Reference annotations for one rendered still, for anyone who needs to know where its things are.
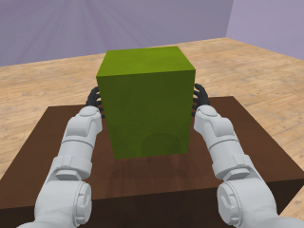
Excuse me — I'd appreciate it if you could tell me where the right robot forearm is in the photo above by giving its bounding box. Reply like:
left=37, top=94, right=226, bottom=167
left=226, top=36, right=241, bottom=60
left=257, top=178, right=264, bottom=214
left=194, top=104, right=277, bottom=211

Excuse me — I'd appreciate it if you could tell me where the carton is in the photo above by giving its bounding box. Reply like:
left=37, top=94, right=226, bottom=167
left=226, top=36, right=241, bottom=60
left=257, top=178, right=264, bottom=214
left=96, top=46, right=196, bottom=160

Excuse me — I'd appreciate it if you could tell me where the right robot hand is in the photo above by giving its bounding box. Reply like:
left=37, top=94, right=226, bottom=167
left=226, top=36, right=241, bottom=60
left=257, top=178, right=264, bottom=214
left=191, top=83, right=210, bottom=117

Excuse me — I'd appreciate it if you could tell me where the right robot upper arm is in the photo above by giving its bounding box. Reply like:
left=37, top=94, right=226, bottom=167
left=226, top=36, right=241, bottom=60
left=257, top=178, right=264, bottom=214
left=217, top=178, right=304, bottom=228

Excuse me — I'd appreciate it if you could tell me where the left robot hand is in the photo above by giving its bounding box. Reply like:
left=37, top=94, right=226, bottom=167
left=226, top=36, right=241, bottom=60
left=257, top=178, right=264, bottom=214
left=85, top=86, right=105, bottom=119

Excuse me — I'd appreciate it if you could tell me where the left robot forearm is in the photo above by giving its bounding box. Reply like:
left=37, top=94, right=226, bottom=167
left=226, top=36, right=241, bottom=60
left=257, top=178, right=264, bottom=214
left=34, top=105, right=103, bottom=219

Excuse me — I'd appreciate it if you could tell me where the pedestal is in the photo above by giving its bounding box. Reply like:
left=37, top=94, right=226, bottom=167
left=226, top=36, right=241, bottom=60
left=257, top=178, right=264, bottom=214
left=0, top=96, right=304, bottom=228

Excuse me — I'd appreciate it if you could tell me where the left robot upper arm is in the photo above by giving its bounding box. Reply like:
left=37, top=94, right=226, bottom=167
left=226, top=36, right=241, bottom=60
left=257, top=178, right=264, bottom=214
left=16, top=180, right=92, bottom=228

